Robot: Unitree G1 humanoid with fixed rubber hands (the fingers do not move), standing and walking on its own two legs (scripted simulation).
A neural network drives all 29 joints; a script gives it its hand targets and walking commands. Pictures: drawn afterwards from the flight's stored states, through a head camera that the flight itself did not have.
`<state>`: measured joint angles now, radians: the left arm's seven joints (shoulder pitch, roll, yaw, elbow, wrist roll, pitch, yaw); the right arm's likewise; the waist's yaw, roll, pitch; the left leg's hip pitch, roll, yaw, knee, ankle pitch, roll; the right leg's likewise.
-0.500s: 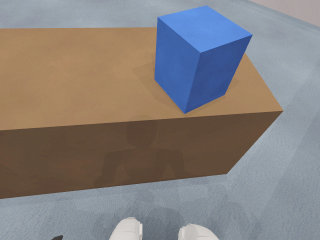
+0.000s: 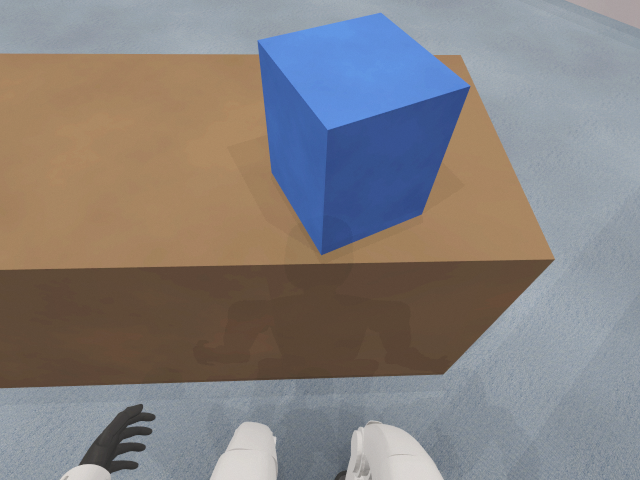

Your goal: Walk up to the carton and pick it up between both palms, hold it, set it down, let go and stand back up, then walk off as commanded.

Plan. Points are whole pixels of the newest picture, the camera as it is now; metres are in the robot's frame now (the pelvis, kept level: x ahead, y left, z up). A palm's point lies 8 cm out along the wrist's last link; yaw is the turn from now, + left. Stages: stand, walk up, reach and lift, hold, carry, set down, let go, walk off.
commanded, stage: walk up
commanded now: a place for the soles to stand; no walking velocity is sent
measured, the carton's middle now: (350, 138) +0.58 -0.01 +0.06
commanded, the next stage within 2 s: none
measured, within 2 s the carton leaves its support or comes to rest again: neither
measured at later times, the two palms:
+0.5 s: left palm (232, 449) +0.15 +0.14 -0.09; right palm out of the picture +0.11 -0.51 -0.08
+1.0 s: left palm (227, 475) +0.13 +0.14 -0.10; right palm out of the picture +0.12 -0.49 -0.06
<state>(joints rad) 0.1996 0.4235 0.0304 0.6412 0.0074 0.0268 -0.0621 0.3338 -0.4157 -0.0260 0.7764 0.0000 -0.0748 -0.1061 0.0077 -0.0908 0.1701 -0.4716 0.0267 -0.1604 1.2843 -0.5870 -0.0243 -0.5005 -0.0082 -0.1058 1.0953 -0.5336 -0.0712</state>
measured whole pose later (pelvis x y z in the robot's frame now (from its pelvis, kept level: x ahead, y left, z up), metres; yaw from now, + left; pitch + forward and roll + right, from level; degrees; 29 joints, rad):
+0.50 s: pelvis +0.03 -0.17 +0.00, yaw +2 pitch -2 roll +2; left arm 0.17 0.42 0.03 0.64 0.01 0.05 -0.06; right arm 0.27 -0.44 -0.04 0.84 0.00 -0.06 -0.16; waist 0.01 -0.06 0.15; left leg -0.61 0.04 -0.12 1.27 -0.56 0.00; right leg -0.54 0.00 -0.03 1.10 -0.53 -0.03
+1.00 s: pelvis +0.01 -0.17 +0.01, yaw +6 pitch -4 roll -2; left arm 0.16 0.42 0.03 0.64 0.01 0.07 -0.03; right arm 0.26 -0.39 -0.04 0.84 0.00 -0.07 -0.12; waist 0.01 -0.07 0.16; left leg -0.47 0.06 0.00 1.07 -0.53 0.02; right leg -0.54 0.00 -0.05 1.22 -0.55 -0.06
